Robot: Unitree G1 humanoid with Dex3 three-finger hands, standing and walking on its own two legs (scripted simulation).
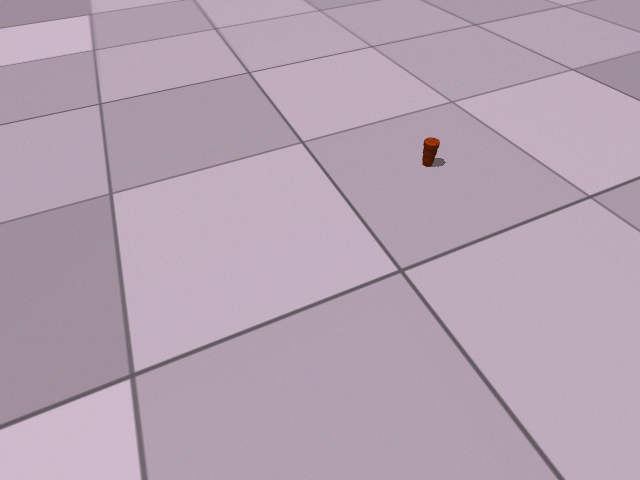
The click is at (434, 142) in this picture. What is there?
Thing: tapered cup
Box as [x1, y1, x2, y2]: [422, 138, 439, 166]
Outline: 435,138 426,138 424,140 422,163 426,166 431,165 436,153 436,149 438,147 439,141
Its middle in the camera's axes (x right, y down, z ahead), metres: +0.58 -0.47 +2.04
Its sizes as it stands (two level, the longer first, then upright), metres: 0.079 0.079 0.138
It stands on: the floor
